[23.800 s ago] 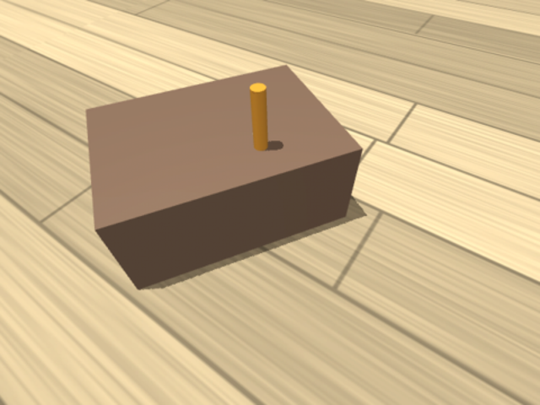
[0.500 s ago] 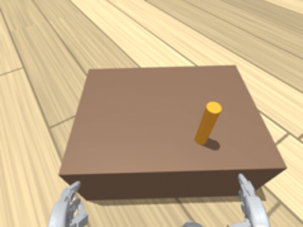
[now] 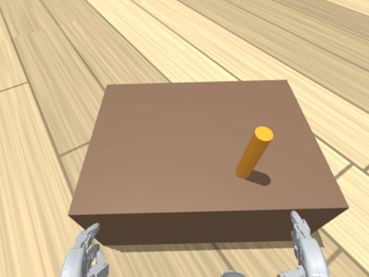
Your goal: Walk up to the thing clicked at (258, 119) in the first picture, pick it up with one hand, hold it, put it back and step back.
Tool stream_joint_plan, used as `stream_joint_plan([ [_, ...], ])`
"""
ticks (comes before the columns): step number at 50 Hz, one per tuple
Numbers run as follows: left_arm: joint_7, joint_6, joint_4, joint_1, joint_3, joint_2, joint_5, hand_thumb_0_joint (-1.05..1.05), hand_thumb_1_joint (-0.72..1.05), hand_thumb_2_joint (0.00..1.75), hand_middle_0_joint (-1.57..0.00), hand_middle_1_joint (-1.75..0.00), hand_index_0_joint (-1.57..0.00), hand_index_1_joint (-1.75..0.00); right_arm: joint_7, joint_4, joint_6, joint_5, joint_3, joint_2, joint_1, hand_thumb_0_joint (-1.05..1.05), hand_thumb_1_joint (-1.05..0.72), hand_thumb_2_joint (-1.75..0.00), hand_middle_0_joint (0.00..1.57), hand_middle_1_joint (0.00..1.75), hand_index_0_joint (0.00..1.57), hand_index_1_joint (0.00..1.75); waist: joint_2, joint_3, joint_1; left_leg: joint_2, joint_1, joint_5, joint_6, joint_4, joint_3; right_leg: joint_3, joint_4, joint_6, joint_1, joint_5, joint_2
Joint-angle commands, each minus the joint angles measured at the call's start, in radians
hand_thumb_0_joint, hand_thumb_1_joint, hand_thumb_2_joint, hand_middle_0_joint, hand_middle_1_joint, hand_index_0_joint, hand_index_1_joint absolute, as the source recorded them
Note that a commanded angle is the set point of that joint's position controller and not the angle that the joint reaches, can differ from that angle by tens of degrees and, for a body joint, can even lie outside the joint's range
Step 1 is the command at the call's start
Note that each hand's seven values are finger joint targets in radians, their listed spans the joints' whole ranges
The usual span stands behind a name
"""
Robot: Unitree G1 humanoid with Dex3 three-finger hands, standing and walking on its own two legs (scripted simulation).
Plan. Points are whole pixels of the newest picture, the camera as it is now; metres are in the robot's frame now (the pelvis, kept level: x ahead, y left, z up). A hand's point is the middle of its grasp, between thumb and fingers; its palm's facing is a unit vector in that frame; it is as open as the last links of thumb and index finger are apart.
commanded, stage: home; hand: right
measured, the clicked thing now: (251, 155) +0.51 -0.23 -0.17
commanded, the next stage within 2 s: stand in 0.90 s
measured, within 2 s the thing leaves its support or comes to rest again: rests again in 0.02 s
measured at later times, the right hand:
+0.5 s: hand (276, 260) +0.17 -0.17 -0.05, palm faces +0.14 +0.96 -0.24, open 17.4 cm
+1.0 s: hand (279, 271) +0.15 -0.17 -0.05, palm faces +0.15 +0.95 -0.28, open 17.4 cm
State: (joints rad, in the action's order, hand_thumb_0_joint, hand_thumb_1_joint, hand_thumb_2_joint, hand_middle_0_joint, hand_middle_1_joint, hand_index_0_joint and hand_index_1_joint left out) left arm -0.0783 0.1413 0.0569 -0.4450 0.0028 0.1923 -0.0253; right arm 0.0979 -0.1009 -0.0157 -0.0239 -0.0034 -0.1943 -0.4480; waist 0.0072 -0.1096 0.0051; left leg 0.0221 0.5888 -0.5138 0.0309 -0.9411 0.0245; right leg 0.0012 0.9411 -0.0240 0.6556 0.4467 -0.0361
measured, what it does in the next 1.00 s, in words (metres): stands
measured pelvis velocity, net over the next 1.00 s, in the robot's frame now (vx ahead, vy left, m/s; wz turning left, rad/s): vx -0.01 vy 0.01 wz -0.01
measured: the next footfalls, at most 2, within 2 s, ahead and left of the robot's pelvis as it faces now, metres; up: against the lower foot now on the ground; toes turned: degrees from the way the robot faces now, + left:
none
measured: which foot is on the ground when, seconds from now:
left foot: down 0.00-1.00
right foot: down 0.00-1.00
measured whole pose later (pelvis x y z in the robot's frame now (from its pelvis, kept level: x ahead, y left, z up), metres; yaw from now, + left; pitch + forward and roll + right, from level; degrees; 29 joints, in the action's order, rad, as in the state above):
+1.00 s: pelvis -0.01 +0.01 +0.00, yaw -1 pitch +8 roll +1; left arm -0.15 -0.04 0.46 -0.28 -0.01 0.21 -0.02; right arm 0.16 -0.02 -0.16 -0.02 -0.01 -0.19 -0.48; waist -0.03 -0.09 -0.01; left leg 0.00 0.59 -0.50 0.01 -0.94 -0.01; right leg 0.04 0.96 -0.04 0.67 0.43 -0.06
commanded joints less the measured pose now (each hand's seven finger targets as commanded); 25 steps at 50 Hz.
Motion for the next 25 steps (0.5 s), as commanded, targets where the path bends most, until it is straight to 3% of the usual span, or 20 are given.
stream_joint_plan([
  [1, -0.016, -0.053, -0.186, 0.023, 0.068, 0.114, -0.001, 0.0, 0.9, 0.9, -0.2, -0.3, -0.2, -0.3, 0.007, 0.184, 0.054, 0.003, 0.058, -0.099, 0.025, 0.0, 0.57, -0.04, 0.05, 0.05, 0.05, 0.05, -0.015, -0.098, -0.005, -0.029, -0.006, 0.271, -0.025, 0.142, -0.06, -0.042, -0.142, 0.025, -0.141, -0.239, 0.02],
  [2, -0.016, -0.052, -0.185, 0.025, 0.058, 0.109, 0.0, 0.0, 0.9, 0.9, -0.2, -0.3, -0.2, -0.3, 0.008, 0.181, 0.055, 0.003, 0.064, -0.108, 0.008, 0.0, 0.55, -0.06, 0.05, 0.05, 0.05, 0.05, -0.015, -0.109, 0.007, -0.026, -0.016, 0.278, -0.023, 0.146, -0.052, -0.048, -0.132, 0.025, -0.139, -0.242, 0.024],
  [7, -0.012, -0.052, -0.199, 0.011, 0.055, 0.101, -0.002, 0.0, 0.9, 0.9, -0.2, -0.3, -0.2, -0.3, 0.008, 0.174, 0.054, 0.003, 0.045, -0.083, -0.011, 0.0, 0.55, -0.05, 0.05, 0.05, 0.05, 0.05, -0.015, -0.116, 0.003, -0.032, -0.006, 0.268, -0.029, 0.131, -0.064, -0.037, -0.142, 0.024, -0.15, -0.249, 0.017],
  [15, -0.016, -0.048, -0.206, 0.008, 0.06, 0.108, -0.003, 0.0, 0.9, 0.9, -0.2, -0.3, -0.2, -0.3, 0.008, 0.181, 0.056, 0.001, 0.06, -0.104, 0.028, 0.0, 0.56, -0.04, 0.05, 0.05, 0.05, 0.05, 0.005, -0.09, -0.012, -0.025, 0.01, 0.26, -0.021, 0.151, -0.048, -0.051, -0.129, 0.029, -0.128, -0.216, 0.023],
  [18, -0.017, -0.05, -0.206, 0.002, 0.053, 0.102, -0.002, 0.0, 0.9, 0.9, -0.2, -0.3, -0.2, -0.3, 0.008, 0.199, 0.058, 0.001, 0.062, -0.104, 0.021, 0.0, 0.54, -0.06, 0.05, 0.05, 0.05, 0.05, -0.003, -0.114, -0.001, -0.025, 0.004, 0.251, -0.023, 0.146, -0.047, -0.05, -0.131, 0.028, -0.135, -0.212, 0.025],
  [19, -0.027, -0.054, 0.055, 0.099, 0.039, 0.139, -0.011, 0.0, 0.9, 0.9, -0.2, -0.3, -0.2, -0.3, 0.03, 0.194, 0.048, 0.004, 0.123, -0.138, -0.023, 0.0, 0.54, -0.06, 0.05, 0.05, 0.05, 0.05, -0.009, -0.103, 0.001, -0.037, 0.01, 0.265, -0.022, 0.138, -0.047, -0.031, -0.105, 0.034, -0.124, -0.213, 0.017],
  [20, -0.034, -0.065, 0.015, 0.09, 0.032, 0.133, -0.015, 0.0, 0.9, 0.9, -0.2, -0.3, -0.2, -0.3, 0.028, 0.207, 0.039, 0.003, 0.067, -0.094, -0.026, 0.0, 0.55, -0.05, 0.05, 0.05, 0.05, 0.05, 0.006, -0.099, -0.02, -0.037, 0.007, 0.268, -0.021, 0.141, -0.048, -0.034, -0.109, 0.034, -0.129, -0.214, 0.016],
  [22, -0.037, -0.081, 0.011, 0.104, 0.036, 0.133, -0.014, 0.0, 0.9, 0.9, -0.2, -0.3, -0.2, -0.3, 0.036, 0.245, 0.028, 0.004, 0.058, -0.099, -0.039, 0.0, 0.5, -0.08, 0.06, 0.06, 0.06, 0.06, -0.015, -0.157, -0.01, -0.036, -0.023, 0.327, -0.022, 0.124, -0.053, -0.034, -0.1, 0.032, -0.149, -0.272, 0.014],
  [25, -0.047, -0.096, 0.089, 0.132, 0.032, 0.126, -0.012, 0.0, 0.9, 0.9, -0.2, -0.3, -0.2, -0.3, 0.044, 0.232, 0.011, 0.006, 0.044, -0.089, -0.059, 0.0, 0.54, -0.06, 0.05, 0.05, 0.05, 0.05, -0.056, -0.118, -0.019, -0.038, 0.001, 0.315, -0.025, 0.128, -0.051, -0.035, -0.099, 0.031, -0.135, -0.255, 0.016],
])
